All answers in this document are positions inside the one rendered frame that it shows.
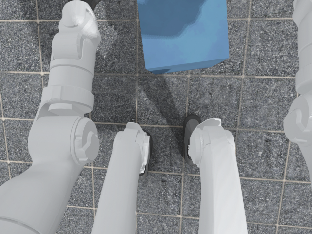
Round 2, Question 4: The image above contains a carton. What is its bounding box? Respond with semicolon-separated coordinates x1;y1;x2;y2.
137;0;229;75

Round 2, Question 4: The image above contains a right robot shin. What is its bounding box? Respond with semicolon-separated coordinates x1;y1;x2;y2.
188;118;235;160

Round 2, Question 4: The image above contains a robot left hand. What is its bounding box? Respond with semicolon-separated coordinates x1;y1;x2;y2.
68;0;102;11

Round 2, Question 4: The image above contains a robot left forearm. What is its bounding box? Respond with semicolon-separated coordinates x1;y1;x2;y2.
28;0;101;153

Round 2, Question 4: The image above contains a robot left upper arm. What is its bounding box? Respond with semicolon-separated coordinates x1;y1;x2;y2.
0;116;100;234

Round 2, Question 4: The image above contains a robot right upper arm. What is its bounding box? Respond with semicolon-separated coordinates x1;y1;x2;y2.
283;92;312;189

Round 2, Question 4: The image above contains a robot right forearm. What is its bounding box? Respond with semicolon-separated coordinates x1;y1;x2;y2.
292;0;312;95

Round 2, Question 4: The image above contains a robot right foot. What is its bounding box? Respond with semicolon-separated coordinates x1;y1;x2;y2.
183;114;201;166

